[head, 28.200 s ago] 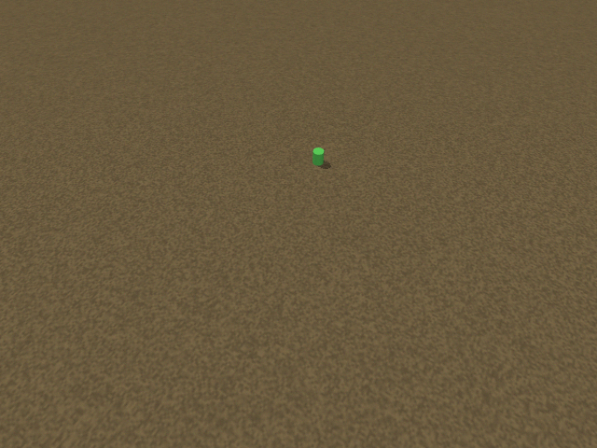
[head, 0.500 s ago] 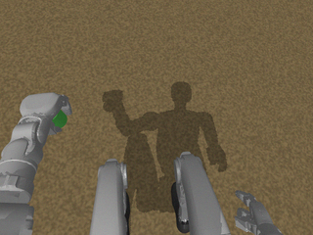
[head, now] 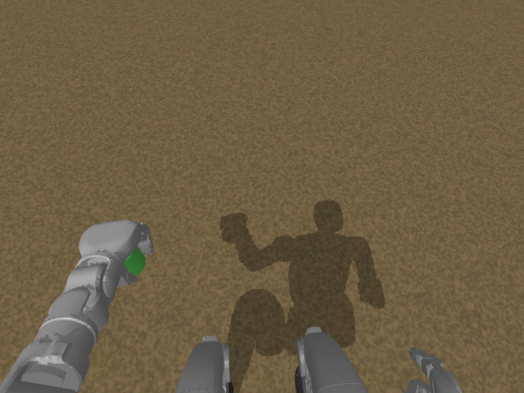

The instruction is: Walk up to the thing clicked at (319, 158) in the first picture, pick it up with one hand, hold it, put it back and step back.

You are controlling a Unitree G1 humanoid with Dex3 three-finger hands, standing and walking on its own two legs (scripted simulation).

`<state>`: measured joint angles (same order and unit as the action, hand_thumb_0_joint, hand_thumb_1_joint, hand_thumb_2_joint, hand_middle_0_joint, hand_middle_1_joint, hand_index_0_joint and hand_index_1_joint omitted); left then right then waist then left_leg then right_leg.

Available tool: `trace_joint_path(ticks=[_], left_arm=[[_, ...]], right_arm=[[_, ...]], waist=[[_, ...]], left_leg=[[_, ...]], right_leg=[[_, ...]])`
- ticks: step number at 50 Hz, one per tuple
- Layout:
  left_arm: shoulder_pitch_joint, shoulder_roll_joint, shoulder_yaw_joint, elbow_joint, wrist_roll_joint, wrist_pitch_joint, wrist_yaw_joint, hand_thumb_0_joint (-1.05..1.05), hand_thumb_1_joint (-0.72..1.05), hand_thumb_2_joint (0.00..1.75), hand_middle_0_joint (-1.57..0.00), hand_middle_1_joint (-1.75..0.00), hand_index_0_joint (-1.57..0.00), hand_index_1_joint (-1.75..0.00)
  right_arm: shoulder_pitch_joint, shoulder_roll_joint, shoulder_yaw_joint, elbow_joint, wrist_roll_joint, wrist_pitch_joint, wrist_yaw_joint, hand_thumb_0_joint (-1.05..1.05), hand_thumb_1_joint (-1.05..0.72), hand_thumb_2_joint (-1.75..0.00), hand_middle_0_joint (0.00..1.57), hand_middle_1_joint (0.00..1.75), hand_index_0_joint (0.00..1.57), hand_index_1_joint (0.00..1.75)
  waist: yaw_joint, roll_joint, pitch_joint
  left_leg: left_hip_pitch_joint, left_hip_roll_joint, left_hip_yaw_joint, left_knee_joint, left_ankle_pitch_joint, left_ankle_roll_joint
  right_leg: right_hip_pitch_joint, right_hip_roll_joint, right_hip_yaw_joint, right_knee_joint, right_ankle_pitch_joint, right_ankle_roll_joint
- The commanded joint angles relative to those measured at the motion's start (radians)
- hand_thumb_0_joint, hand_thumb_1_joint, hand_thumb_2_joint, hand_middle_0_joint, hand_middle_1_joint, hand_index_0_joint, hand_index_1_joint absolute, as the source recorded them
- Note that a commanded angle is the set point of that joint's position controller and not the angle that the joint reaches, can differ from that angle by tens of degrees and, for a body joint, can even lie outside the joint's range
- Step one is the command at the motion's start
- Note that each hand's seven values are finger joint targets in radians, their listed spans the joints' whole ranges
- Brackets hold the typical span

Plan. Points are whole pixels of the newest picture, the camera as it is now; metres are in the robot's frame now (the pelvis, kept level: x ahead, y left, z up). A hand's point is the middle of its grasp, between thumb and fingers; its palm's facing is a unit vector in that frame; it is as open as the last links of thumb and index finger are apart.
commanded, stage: lift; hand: left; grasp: from above
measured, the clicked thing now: (124, 257) +0.36 +0.24 -0.09
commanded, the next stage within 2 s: hold in 0.36 s
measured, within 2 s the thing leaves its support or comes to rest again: neither
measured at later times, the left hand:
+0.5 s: hand (113, 235) +0.36 +0.22 +0.00, palm faces -0.45 -0.08 -0.89, open 7.2 cm
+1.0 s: hand (106, 226) +0.35 +0.22 +0.04, palm faces -0.45 -0.06 -0.89, open 7.2 cm
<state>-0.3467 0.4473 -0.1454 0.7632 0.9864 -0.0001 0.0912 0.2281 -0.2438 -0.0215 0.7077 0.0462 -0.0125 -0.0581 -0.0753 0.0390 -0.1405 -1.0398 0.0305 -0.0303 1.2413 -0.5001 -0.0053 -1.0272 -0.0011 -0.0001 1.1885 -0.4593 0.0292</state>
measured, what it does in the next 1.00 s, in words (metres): rises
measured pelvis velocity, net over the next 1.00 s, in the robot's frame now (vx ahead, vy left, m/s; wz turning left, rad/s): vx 0.05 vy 0.00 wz -0.01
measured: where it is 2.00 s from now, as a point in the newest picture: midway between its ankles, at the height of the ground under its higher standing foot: outside the picture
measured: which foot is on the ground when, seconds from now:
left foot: down 0.00-1.00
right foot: down 0.00-1.00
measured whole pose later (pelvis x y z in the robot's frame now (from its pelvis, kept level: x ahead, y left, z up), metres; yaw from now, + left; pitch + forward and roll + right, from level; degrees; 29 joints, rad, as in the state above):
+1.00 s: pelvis +0.05 +0.00 +0.09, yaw -1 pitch +5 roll +0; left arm -0.26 0.40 -0.21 0.67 0.99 0.02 -0.01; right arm 0.23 -0.25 -0.04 0.70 0.06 0.04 -0.04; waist -0.02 0.04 -0.06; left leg -0.43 0.02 0.02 0.68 -0.34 0.00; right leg -0.45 -0.01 0.04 0.67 -0.31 0.03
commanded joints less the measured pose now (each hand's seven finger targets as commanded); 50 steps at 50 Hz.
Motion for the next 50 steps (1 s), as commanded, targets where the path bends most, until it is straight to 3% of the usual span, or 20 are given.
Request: trace_joint_path(ticks=[1,7,13,15,18,20,23,28,31,41,46,47,50], left_arm=[[-0.317,0.202,0.071,-0.139,0.013,0.007,0.063,0.0,0.68,0.61,-0.93,-0.79,-1.0,-0.72],[-0.285,0.163,0.055,-0.118,0.001,0.026,0.078,0.0,0.64,0.62,-0.92,-0.78,-0.98,-0.72],[-0.315,0.157,0.044,-0.128,-0.009,0.034,0.076,0.0,0.64,0.64,-0.92,-0.78,-0.97,-0.72],[-0.254,0.133,0.027,-0.086,-0.011,0.037,0.068,0.0,0.62,0.65,-0.91,-0.77,-0.96,-0.72],[-0.261,0.137,0.029,-0.1,-0.004,0.033,0.06,0.0,0.64,0.65,-0.93,-0.78,-0.98,-0.73],[-0.279,0.163,0.047,-0.156,-0.008,0.029,0.058,0.0,0.64,0.67,-0.92,-0.79,-0.98,-0.73],[-0.273,0.136,0.029,-0.14,-0.005,0.028,0.052,0.0,0.63,0.67,-0.91,-0.81,-0.97,-0.75],[-0.248,0.144,0.026,-0.144,0.014,0.023,0.029,0.0,0.6,0.63,-0.88,-0.79,-0.94,-0.72],[-0.287,0.147,0.025,-0.181,0.007,0.017,0.013,0.0,0.61,0.62,-0.89,-0.78,-0.95,-0.71],[-0.234,0.138,0.02,-0.23,0.004,0.018,-0.037,0.0,0.63,0.64,-0.9,-0.77,-0.96,-0.71],[-0.231,0.161,0.04,-0.266,0.006,0.016,-0.054,0.0,0.63,0.64,-0.9,-0.79,-0.97,-0.72],[-0.234,0.148,0.03,-0.274,0.003,0.016,-0.058,0.0,0.63,0.64,-0.9,-0.78,-0.96,-0.72],[-0.226,0.162,0.04,-0.274,0.001,0.018,-0.063,0.0,0.64,0.63,-0.9,-0.79,-0.97,-0.72]], right_arm=[[0.036,-0.14,-0.05,-0.074,-0.003,-0.042,-0.011,0.0,-0.9,-0.9,0.2,0.3,0.2,0.3],[0.048,-0.138,-0.058,-0.058,-0.003,-0.043,-0.01,0.0,-0.9,-0.9,0.2,0.3,0.2,0.3],[0.04,-0.135,-0.059,-0.065,-0.002,-0.034,-0.005,0.0,-0.9,-0.9,0.2,0.3,0.2,0.3],[0.033,-0.134,-0.06,-0.069,0.0,-0.033,-0.003,0.0,-0.9,-0.9,0.2,0.3,0.2,0.3],[0.036,-0.138,-0.065,-0.067,0.001,-0.03,-0.003,0.0,-0.9,-0.9,0.2,0.3,0.2,0.3],[0.034,-0.14,-0.067,-0.068,0.001,-0.028,-0.002,0.0,-0.9,-0.9,0.2,0.3,0.2,0.3],[0.032,-0.138,-0.066,-0.065,0.0,-0.023,0.0,0.0,-0.9,-0.9,0.2,0.3,0.2,0.3],[0.023,-0.145,-0.073,-0.07,0.002,-0.014,0.002,0.0,-0.9,-0.9,0.2,0.3,0.2,0.3],[0.016,-0.143,-0.07,-0.079,0.004,-0.009,0.004,0.0,-0.9,-0.9,0.2,0.3,0.2,0.3],[-0.025,-0.144,-0.066,-0.118,0.01,0.004,0.008,0.0,-0.9,-0.9,0.2,0.3,0.2,0.3],[-0.04,-0.144,-0.065,-0.128,0.011,0.01,0.005,0.0,-0.9,-0.9,0.2,0.3,0.2,0.3],[-0.038,-0.143,-0.064,-0.128,0.011,0.01,0.004,0.0,-0.9,-0.9,0.2,0.3,0.2,0.3],[-0.051,-0.143,-0.06,-0.137,0.011,0.012,0.004,0.0,-0.9,-0.9,0.2,0.3,0.2,0.3]], waist=[[0.006,0.042,-0.303],[0.017,0.035,-0.314],[0.02,0.013,-0.257],[0.026,0.006,-0.224],[0.022,0.002,-0.236],[0.037,0.017,-0.264],[0.025,0.005,-0.237],[0.034,0.013,-0.235],[0.038,-0.003,-0.221],[0.057,-0.003,-0.185],[0.063,-0.014,-0.187],[0.051,-0.023,-0.186],[0.064,-0.013,-0.161]], left_leg=[[0.296,-0.038,0.007,-0.295,0.084,0.012],[0.436,-0.033,0.011,-0.369,0.257,0.006],[0.488,-0.04,0.018,-0.451,0.256,0.01],[0.511,-0.04,0.021,-0.482,0.258,0.007],[0.559,-0.037,0.021,-0.501,0.324,0.005],[0.601,-0.039,0.022,-0.517,0.365,0.003],[0.619,-0.036,0.022,-0.536,0.396,0.002],[0.674,-0.037,0.031,-0.565,0.458,0.0],[0.678,-0.04,0.031,-0.585,0.444,0.003],[0.716,-0.041,0.04,-0.634,0.442,0.003],[0.736,-0.047,0.048,-0.644,0.446,0.008],[0.742,-0.046,0.051,-0.646,0.447,0.01],[0.731,-0.041,0.045,-0.665,0.419,0.009]], right_leg=[[0.266,0.04,0.006,-0.273,0.064,-0.047],[0.386,0.039,-0.001,-0.339,0.223,-0.044],[0.466,0.035,0.012,-0.435,0.224,-0.038],[0.481,0.036,0.006,-0.456,0.22,-0.04],[0.515,0.038,0.006,-0.473,0.277,-0.041],[0.552,0.037,0.006,-0.485,0.31,-0.04],[0.56,0.04,0.002,-0.503,0.335,-0.04],[0.595,0.041,0.001,-0.527,0.383,-0.043],[0.622,0.04,0.003,-0.55,0.38,-0.04],[0.666,0.04,0.009,-0.587,0.37,-0.041],[0.685,0.035,0.017,-0.607,0.388,-0.035],[0.68,0.035,0.017,-0.608,0.39,-0.035],[0.681,0.038,0.011,-0.617,0.351,-0.039]])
